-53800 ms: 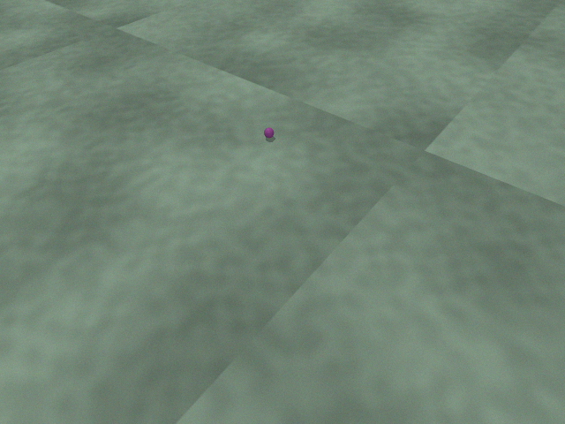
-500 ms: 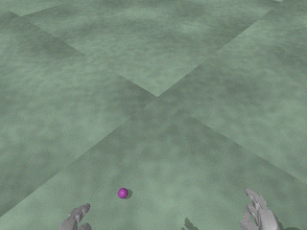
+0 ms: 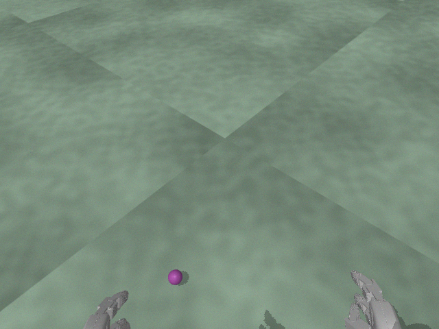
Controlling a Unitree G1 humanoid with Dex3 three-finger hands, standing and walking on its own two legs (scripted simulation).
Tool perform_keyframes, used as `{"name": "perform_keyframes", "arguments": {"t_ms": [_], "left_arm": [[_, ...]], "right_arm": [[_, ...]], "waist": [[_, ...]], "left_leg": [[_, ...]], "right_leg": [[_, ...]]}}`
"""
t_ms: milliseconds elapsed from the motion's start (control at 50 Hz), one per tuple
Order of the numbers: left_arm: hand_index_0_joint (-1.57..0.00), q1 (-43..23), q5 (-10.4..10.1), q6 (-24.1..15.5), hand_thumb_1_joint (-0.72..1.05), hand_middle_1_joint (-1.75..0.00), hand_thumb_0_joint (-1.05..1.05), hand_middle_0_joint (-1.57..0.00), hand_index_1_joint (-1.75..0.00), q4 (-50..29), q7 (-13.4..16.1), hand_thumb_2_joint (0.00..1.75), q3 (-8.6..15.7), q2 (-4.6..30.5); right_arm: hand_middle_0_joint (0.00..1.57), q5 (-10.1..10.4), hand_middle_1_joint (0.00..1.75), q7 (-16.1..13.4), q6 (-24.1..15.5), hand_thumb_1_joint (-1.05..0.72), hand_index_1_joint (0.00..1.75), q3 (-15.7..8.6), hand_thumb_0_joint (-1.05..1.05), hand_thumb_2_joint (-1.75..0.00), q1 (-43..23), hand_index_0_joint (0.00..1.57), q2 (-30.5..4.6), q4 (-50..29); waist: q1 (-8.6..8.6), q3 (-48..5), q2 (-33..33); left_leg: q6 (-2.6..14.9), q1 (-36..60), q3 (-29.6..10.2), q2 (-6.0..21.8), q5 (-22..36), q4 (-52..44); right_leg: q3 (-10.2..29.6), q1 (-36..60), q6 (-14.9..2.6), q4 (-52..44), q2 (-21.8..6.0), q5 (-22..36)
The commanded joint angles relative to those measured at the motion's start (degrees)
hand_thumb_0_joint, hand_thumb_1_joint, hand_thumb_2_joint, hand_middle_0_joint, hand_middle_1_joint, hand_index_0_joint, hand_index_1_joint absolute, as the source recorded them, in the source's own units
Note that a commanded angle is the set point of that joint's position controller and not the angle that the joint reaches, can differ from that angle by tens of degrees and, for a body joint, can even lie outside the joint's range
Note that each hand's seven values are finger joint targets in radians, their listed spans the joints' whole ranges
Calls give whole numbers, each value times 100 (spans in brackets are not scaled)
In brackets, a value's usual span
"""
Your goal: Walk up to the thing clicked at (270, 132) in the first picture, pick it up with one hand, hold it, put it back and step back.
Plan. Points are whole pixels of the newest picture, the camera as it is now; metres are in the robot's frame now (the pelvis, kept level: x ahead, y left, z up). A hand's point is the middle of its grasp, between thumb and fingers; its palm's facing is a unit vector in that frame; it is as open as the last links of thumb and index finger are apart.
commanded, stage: home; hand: left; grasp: from above
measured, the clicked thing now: (175, 277) +0.49 +0.23 -0.68
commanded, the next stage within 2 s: stand in 0.42 s
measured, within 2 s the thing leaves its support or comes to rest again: neither
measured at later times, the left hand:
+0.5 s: hand out of the picture +0.16 +0.18 -0.05, palm faces +0.04 -0.98 -0.21, open 7.4 cm
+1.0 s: hand out of the picture +0.04 +0.24 -0.10, palm faces +0.02 -0.95 -0.32, open 7.4 cm
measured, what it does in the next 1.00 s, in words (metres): rises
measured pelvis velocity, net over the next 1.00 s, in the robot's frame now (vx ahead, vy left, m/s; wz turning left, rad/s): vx -0.01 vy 0.01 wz -0.02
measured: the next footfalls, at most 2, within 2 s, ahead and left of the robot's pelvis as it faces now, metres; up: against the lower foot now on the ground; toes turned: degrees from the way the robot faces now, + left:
none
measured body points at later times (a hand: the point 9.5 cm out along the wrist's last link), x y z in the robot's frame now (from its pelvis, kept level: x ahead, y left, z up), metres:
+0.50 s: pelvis +0.00 +0.00 +0.00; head +0.02 +0.01 +0.45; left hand +0.15 +0.23 -0.03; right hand +0.16 -0.24 -0.06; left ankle +0.00 +0.12 -0.68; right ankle -0.02 -0.12 -0.68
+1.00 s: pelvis -0.01 +0.01 +0.06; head +0.00 +0.01 +0.51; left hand +0.04 +0.29 -0.08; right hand +0.06 -0.27 -0.08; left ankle +0.00 +0.12 -0.68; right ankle -0.02 -0.12 -0.68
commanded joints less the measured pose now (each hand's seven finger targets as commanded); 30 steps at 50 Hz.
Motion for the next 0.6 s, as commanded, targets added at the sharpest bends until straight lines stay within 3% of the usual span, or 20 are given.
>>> {"name": "perform_keyframes", "arguments": {"t_ms": [0,200,240,300,480,500,520,540,560,580], "left_arm": [[-20,-37,4,-273,90,-30,0,-20,-30,-1091,53,90,422,663],[-20,-47,5,-255,90,-30,0,-20,-30,-1096,43,90,343,573],[-20,-124,6,-269,90,-30,0,-20,-30,-1248,54,90,424,696],[-20,-23,-4,-250,90,-30,0,-20,-30,-1130,46,90,346,557],[-20,-23,5,-233,90,-30,0,-20,-30,-1150,67,90,419,644],[-20,-1810,671,-1438,90,-30,0,-20,-30,861,270,90,334,1068],[-20,-1245,689,-1837,90,-30,0,-20,-30,1880,242,90,496,1196],[-20,-1241,675,-2035,90,-30,0,-20,-30,2123,196,90,450,1159],[-20,-1202,696,-2168,90,-30,0,-20,-30,2439,184,90,380,1234],[-20,-1398,691,-2258,90,-30,0,-20,-30,2650,155,90,380,1190]], "right_arm": [[20,-19,30,-81,-337,-90,30,-286,0,-90,-307,20,-693,-922],[20,-9,30,-71,-333,-90,30,-301,0,-90,-308,20,-724,-953],[20,-7,30,-70,-322,-90,30,-308,0,-90,-298,20,-727,-953],[20,-7,30,-73,-328,-90,30,-277,0,-90,-327,20,-678,-989],[20,0,30,-84,-332,-90,30,-296,0,-90,-313,20,-706,-974],[20,-740,30,257,249,-90,30,-458,0,-90,-727,20,-1209,520],[20,-710,30,418,464,-90,30,-577,0,-90,-750,20,-1258,563],[20,-735,30,517,562,-90,30,-596,0,-90,-639,20,-1340,419],[20,-696,30,608,604,-90,30,-586,0,-90,-662,20,-1346,506],[20,-555,30,701,629,-90,30,-584,0,-90,-631,20,-1226,700]], "waist": [[-23,-519,-53],[-71,-491,-34],[-48,-590,69],[-36,-576,24],[-39,-540,-38],[405,899,-248],[376,357,-629],[222,261,-506],[305,49,-345],[285,-76,-265]], "left_leg": [[133,654,51,-120,1560,-825],[119,744,29,-88,1595,-858],[118,708,22,-108,1561,-865],[110,731,17,-90,1609,-863],[133,683,60,-107,1517,-822],[381,793,-122,182,2358,-1451],[420,1250,40,83,2534,-1367],[436,1439,-135,105,2519,-1385],[441,1668,-209,102,2527,-1498],[414,1850,-126,83,2544,-1637]], "right_leg": [[-20,230,-2,-868,80,1502],[-36,203,-25,-828,102,1494],[-23,195,-26,-824,94,1477],[-46,186,-28,-819,106,1493],[-11,209,-17,-862,82,1470],[511,1082,-279,-1142,-347,1531],[797,1266,-491,-1318,-420,1621],[899,1187,-531,-1369,-373,1885],[886,1544,-502,-1330,-431,2083],[919,1715,-458,-1293,-518,2245]]}}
